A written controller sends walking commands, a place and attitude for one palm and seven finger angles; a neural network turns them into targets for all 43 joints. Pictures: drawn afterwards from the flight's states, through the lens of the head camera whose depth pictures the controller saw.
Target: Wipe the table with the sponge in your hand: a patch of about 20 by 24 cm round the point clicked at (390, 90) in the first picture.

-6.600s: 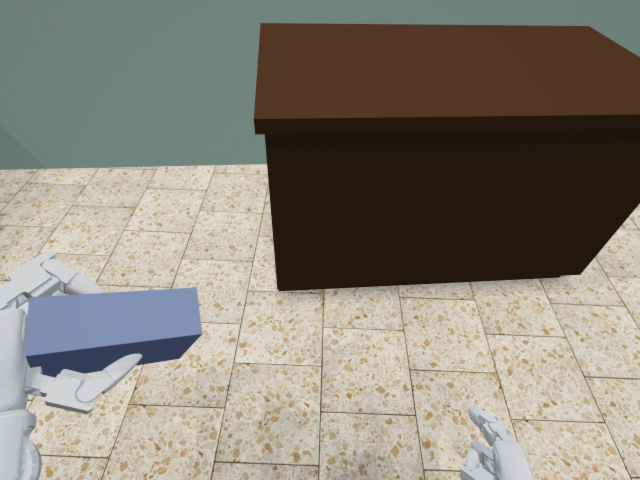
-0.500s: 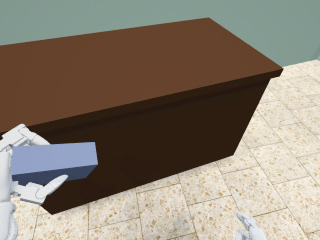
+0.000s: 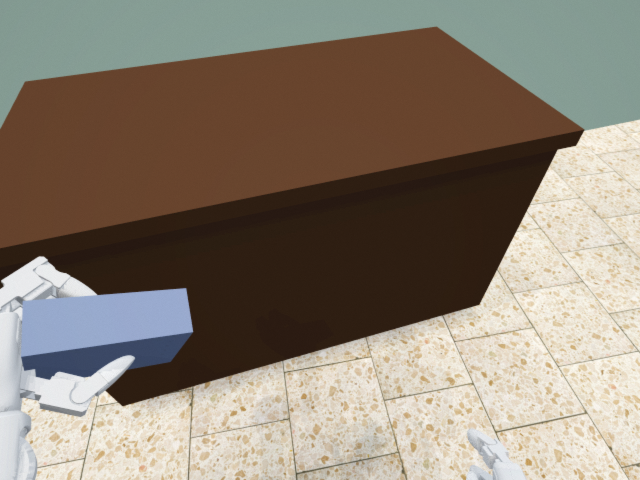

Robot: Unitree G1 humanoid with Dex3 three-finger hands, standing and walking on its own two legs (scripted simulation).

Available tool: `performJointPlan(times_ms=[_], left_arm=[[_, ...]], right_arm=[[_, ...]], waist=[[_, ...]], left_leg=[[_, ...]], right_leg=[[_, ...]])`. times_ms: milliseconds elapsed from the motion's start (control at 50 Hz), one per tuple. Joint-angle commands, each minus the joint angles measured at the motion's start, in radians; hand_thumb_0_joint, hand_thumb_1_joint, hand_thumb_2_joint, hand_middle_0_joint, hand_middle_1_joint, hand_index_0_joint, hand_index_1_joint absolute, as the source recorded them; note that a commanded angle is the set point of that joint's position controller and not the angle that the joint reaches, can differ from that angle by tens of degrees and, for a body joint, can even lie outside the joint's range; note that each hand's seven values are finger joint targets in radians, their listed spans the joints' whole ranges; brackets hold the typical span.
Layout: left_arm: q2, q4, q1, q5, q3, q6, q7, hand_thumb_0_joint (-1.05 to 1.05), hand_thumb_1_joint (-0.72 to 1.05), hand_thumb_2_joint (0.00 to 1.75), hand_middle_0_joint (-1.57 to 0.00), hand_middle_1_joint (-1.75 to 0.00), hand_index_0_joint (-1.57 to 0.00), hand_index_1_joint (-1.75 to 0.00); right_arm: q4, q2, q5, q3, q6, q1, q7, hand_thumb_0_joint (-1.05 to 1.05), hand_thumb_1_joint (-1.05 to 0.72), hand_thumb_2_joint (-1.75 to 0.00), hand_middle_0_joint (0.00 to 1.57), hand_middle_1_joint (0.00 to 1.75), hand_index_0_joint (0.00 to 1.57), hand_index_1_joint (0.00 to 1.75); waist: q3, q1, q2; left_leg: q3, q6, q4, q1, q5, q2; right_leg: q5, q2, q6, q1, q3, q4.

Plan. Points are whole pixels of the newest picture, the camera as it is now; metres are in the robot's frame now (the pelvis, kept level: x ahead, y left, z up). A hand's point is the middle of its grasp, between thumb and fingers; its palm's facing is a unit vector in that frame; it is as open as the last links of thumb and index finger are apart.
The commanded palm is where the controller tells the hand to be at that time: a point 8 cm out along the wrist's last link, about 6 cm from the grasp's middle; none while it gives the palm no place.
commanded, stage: come to a stop and stand still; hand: left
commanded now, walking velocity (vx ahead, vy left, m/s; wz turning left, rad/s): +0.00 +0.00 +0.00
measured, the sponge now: (134, 333) +0.23 +0.21 +0.13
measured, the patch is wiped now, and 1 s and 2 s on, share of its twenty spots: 0.00 0.00 0.00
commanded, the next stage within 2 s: look again from close up in 0.10 s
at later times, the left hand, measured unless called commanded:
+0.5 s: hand (79, 318) +0.23 +0.26 +0.15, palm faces +0.26 -0.90 -0.35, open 9.2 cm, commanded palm +0.17 +0.31 +0.18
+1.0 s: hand (53, 280) +0.27 +0.30 +0.16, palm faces +0.39 -0.85 -0.37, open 9.2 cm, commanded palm +0.21 +0.33 +0.18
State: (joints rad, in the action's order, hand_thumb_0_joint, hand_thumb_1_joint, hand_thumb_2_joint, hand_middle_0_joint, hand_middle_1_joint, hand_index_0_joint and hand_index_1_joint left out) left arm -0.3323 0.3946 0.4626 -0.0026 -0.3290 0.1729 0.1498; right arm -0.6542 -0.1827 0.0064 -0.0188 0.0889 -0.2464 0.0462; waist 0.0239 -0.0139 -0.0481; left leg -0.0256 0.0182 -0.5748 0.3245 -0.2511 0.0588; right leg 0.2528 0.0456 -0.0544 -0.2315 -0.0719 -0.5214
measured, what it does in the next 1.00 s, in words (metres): steps on the spot: left foot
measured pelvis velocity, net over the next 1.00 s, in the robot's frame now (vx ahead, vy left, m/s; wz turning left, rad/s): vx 0.03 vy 0.06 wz -0.05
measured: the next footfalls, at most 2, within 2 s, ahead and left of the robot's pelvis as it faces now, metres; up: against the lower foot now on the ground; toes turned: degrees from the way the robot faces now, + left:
left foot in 0.18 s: +0.04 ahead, +0.13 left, +0.00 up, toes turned +1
left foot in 1.26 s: +0.19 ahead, +0.20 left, +0.00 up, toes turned -1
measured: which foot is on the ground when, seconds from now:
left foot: up 0.00-0.16, down 0.18-1.00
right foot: down 0.00-1.00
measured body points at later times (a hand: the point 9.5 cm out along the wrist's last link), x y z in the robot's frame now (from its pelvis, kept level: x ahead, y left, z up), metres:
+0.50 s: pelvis -0.01 +0.04 +0.01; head +0.02 +0.07 +0.45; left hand +0.21 +0.30 +0.17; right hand +0.14 -0.20 -0.06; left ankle +0.00 +0.13 -0.73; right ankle +0.01 -0.08 -0.73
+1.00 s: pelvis +0.03 +0.06 -0.01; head +0.05 +0.07 +0.44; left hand +0.24 +0.34 +0.18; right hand +0.21 -0.16 -0.08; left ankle +0.00 +0.13 -0.73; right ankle +0.02 -0.08 -0.73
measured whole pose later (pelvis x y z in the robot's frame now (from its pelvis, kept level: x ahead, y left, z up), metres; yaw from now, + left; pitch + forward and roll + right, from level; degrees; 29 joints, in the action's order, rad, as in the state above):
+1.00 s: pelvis +0.03 +0.06 -0.01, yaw -3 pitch -1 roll -1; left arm -0.34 0.48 0.41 -0.02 -0.37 0.19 0.14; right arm -0.56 -0.18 -0.01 -0.04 0.09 -0.20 0.03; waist 0.03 -0.01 0.00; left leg -0.09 -0.07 -0.67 0.24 -0.43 -0.02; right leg 0.36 -0.02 0.00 -0.28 -0.01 -0.66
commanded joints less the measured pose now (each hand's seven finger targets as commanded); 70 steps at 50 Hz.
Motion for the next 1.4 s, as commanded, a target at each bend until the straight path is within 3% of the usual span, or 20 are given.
performJointPlan(times_ms=[0, 120, 160, 180, 200, 240, 300, 480, 580, 720, 980, 1020, 1040, 1080, 1140, 1200, 1220, 1240, 1280, 1380], left_arm=[[-0.217, 0.276, -0.172, -0.022, -0.095, 0.066, 0.022, 0.0, 0.1, 1.3, -1.2, -1.6, -1.2, -1.6], [-0.214, 0.293, -0.022, -0.035, -0.149, 0.09, 0.028, 0.0, 0.1, 1.3, -1.2, -1.6, -1.2, -1.6], [-0.205, 0.293, -0.006, -0.04, -0.137, 0.094, 0.024, 0.0, 0.1, 1.3, -1.2, -1.6, -1.2, -1.6], [-1.029, 0.573, -1.027, -0.033, -0.476, 0.238, 0.046, 0.0, 0.1, 1.3, -1.2, -1.6, -1.2, -1.6], [-0.403, -0.009, -0.6, -0.036, -0.36, 0.149, 0.007, 0.0, 0.1, 1.3, -1.2, -1.6, -1.2, -1.6], [-0.384, 0.018, -0.433, -0.047, -0.279, 0.171, -0.032, 0.0, 0.1, 1.3, -1.2, -1.6, -1.2, -1.6], [-0.129, 0.109, -0.121, -0.056, -0.065, 0.162, -0.054, 0.0, 0.1, 1.3, -1.2, -1.6, -1.2, -1.6], [-0.296, 0.4, -0.176, -0.018, -0.248, 0.103, -0.001, 0.0, 0.1, 1.3, -1.2, -1.6, -1.2, -1.6], [-0.218, 0.414, -0.16, -0.028, -0.186, 0.104, -0.005, 0.0, 0.1, 1.3, -1.2, -1.6, -1.2, -1.6], [-0.145, 0.304, -0.116, -0.022, -0.109, 0.088, -0.003, 0.0, 0.1, 1.3, -1.2, -1.6, -1.2, -1.6], [-0.211, 0.362, -0.157, -0.028, -0.159, 0.091, 0.012, 0.0, 0.1, 1.3, -1.2, -1.6, -1.2, -1.6], [-0.221, 0.328, -0.088, -0.034, -0.179, 0.09, 0.018, 0.0, 0.1, 1.3, -1.2, -1.6, -1.2, -1.6], [-0.232, 0.324, -0.075, -0.04, -0.187, 0.093, 0.023, 0.0, 0.1, 1.3, -1.2, -1.6, -1.2, -1.6], [-0.272, 0.35, -0.084, -0.043, -0.233, 0.121, 0.037, 0.0, 0.1, 1.3, -1.2, -1.6, -1.2, -1.6], [-0.207, 0.38, -0.084, -0.036, -0.184, 0.142, 0.03, 0.0, 0.1, 1.3, -1.2, -1.6, -1.2, -1.6], [-0.2, 0.381, -0.135, -0.041, -0.17, 0.133, 0.018, 0.0, 0.1, 1.3, -1.2, -1.6, -1.2, -1.6], [-0.207, 0.372, -0.137, -0.047, -0.183, 0.127, 0.014, 0.0, 0.1, 1.3, -1.2, -1.6, -1.2, -1.6], [-0.201, 0.398, -0.172, -0.05, -0.185, 0.127, 0.013, 0.0, 0.1, 1.3, -1.2, -1.6, -1.2, -1.6], [-0.254, 0.347, -0.205, -0.046, -0.218, 0.131, 0.003, 0.0, 0.1, 1.3, -1.2, -1.6, -1.2, -1.6], [-0.223, 0.419, -0.064, -0.032, -0.194, 0.113, -0.008, 0.0, 0.1, 1.3, -1.2, -1.6, -1.2, -1.6]], right_arm=[[0.161, -0.101, 0.0, 0.041, 0.062, 0.135, 0.01, 0.0, -0.9, -0.9, 0.2, 0.3, 0.2, 0.3], [0.178, -0.107, -0.007, 0.038, 0.039, 0.114, 0.023, 0.0, -0.9, -0.9, 0.2, 0.3, 0.2, 0.3], [0.197, -0.135, -0.001, 0.054, 0.032, 0.118, 0.026, 0.0, -0.9, -0.9, 0.2, 0.3, 0.2, 0.3], [0.297, -0.163, 0.045, -0.105, 0.064, -0.097, 0.068, 0.0, -0.9, -0.9, 0.2, 0.3, 0.2, 0.3], [0.195, -0.04, 0.04, -0.002, 0.092, 0.089, 0.022, 0.0, -0.9, -0.9, 0.2, 0.3, 0.2, 0.3], [0.196, -0.141, -0.024, 0.037, 0.105, 0.018, -0.01, 0.0, -0.9, -0.9, 0.2, 0.3, 0.2, 0.3], [0.24, -0.139, 0.002, 0.043, 0.121, 0.015, -0.068, 0.0, -0.9, -0.9, 0.2, 0.3, 0.2, 0.3], [0.267, -0.156, -0.025, 0.032, 0.082, 0.146, -0.009, 0.0, -0.9, -0.9, 0.2, 0.3, 0.2, 0.3], [0.271, -0.138, -0.024, 0.029, 0.093, 0.142, -0.006, 0.0, -0.9, -0.9, 0.2, 0.3, 0.2, 0.3], [0.245, -0.157, -0.021, 0.046, 0.075, 0.128, -0.011, 0.0, -0.9, -0.9, 0.2, 0.3, 0.2, 0.3], [0.263, -0.143, -0.003, 0.042, 0.059, 0.14, -0.01, 0.0, -0.9, -0.9, 0.2, 0.3, 0.2, 0.3], [0.263, -0.135, 0.01, 0.048, 0.047, 0.143, -0.017, 0.0, -0.9, -0.9, 0.2, 0.3, 0.2, 0.3], [0.261, -0.133, 0.017, 0.057, 0.044, 0.151, -0.019, 0.0, -0.9, -0.9, 0.2, 0.3, 0.2, 0.3], [0.24, -0.151, 0.016, 0.064, 0.038, 0.161, -0.027, 0.0, -0.9, -0.9, 0.2, 0.3, 0.2, 0.3], [0.218, -0.125, 0.01, 0.053, 0.022, 0.16, -0.044, 0.0, -0.9, -0.9, 0.2, 0.3, 0.2, 0.3], [0.202, -0.126, 0.014, 0.065, 0.028, 0.141, -0.021, 0.0, -0.9, -0.9, 0.2, 0.3, 0.2, 0.3], [0.213, -0.157, 0.014, 0.083, 0.033, 0.125, -0.011, 0.0, -0.9, -0.9, 0.2, 0.3, 0.2, 0.3], [0.236, -0.175, 0.012, 0.093, 0.037, 0.134, -0.01, 0.0, -0.9, -0.9, 0.2, 0.3, 0.2, 0.3], [0.238, -0.138, 0.006, 0.078, 0.071, 0.17, -0.014, 0.0, -0.9, -0.9, 0.2, 0.3, 0.2, 0.3], [0.228, -0.138, 0.011, 0.063, 0.095, 0.159, -0.02, 0.0, -0.9, -0.9, 0.2, 0.3, 0.2, 0.3]], waist=[[-0.062, 0.007, 0.148], [-0.152, 0.009, 0.087], [-0.153, 0.001, 0.015], [-0.009, 0.059, -0.07], [-0.128, -0.002, 0.032], [-0.188, -0.013, 0.024], [-0.17, -0.021, 0.111], [-0.113, -0.005, -0.107], [-0.154, -0.006, -0.117], [-0.062, 0.023, -0.075], [-0.127, 0.024, -0.085], [-0.184, -0.001, 0.124], [-0.188, -0.008, 0.285], [-0.098, -0.025, 0.148], [-0.064, 0.013, 0.09], [-0.096, 0.05, 0.002], [-0.118, 0.061, -0.136], [-0.131, 0.061, -0.357], [-0.092, 0.04, -0.223], [-0.131, 0.008, -0.164]], left_leg=[[0.044, -0.004, -0.226, 0.041, -0.13, -0.027], [0.011, -0.008, 0.125, -0.101, 0.056, -0.033], [0.074, -0.031, 0.176, -0.179, 0.259, 0.062], [0.069, -0.022, 0.175, 0.002, 0.119, 0.016], [0.023, -0.042, 0.098, -0.033, 0.052, 0.054], [0.005, -0.022, 0.034, -0.043, 0.003, -0.033], [-0.01, -0.027, 0.017, -0.044, 0.035, -0.048], [0.049, -0.033, 0.253, -0.066, 0.117, 0.044], [0.036, -0.022, 0.233, -0.129, 0.206, 0.045], [0.153, -0.092, 0.277, -0.058, -0.299, 0.102], [0.073, -0.073, 0.015, -0.163, 0.305, 0.07], [-0.035, -0.053, -0.271, 0.061, 0.321, -0.006], [-0.089, -0.033, -0.473, 0.252, 0.154, -0.075], [0.089, -0.041, -0.65, 0.494, -0.363, -0.006], [0.095, -0.053, -0.426, 0.302, -0.258, 0.06], [-0.101, -0.028, -0.057, -0.208, 0.047, -0.069], [0.06, -0.085, 0.041, -0.329, 0.0, 0.0], [0.399, -0.203, 0.197, -0.385, 0.003, 0.212], [0.535, -0.315, 0.275, -0.255, -0.002, 0.272], [0.14, -0.223, 0.199, -0.137, 0.219, 0.163]], right_leg=[[-0.009, -0.333, -0.091, -0.021, 0.391, 0.281], [-0.287, -0.225, -0.026, 0.121, 0.205, 0.144], [-0.199, -0.144, 0.029, 0.072, 0.176, 0.115], [0.052, -0.079, 0.081, -0.021, 0.098, 0.142], [0.15, -0.114, 0.06, -0.079, 0.08, 0.116], [-0.093, -0.147, 0.007, 0.048, 0.242, 0.17], [-0.231, -0.208, -0.006, 0.121, 0.286, 0.186], [-0.149, -0.055, 0.043, 0.087, 0.066, 0.067], [-0.184, -0.05, 0.042, 0.088, 0.043, 0.058], [0.065, -0.041, 0.031, -0.037, -0.003, -0.023], [-0.146, -0.064, -0.016, -0.013, 0.024, -0.115], [-0.327, -0.159, -0.101, 0.252, 0.195, -0.048], [-0.408, -0.282, -0.181, 0.383, 0.415, 0.022], [-0.404, -0.443, -0.257, 0.41, 0.594, 0.103], [-0.346, -0.375, -0.184, 0.164, 0.386, 0.091], [-0.174, -0.163, -0.052, -0.1, 0.092, -0.091], [-0.099, -0.097, -0.003, -0.211, 0.053, -0.316], [0.241, 0.003, 0.057, -0.372, 0.01, -0.608], [0.3, -0.032, 0.048, -0.447, 0.112, -0.822], [0.168, -0.095, 0.048, -0.22, 0.007, -0.337]])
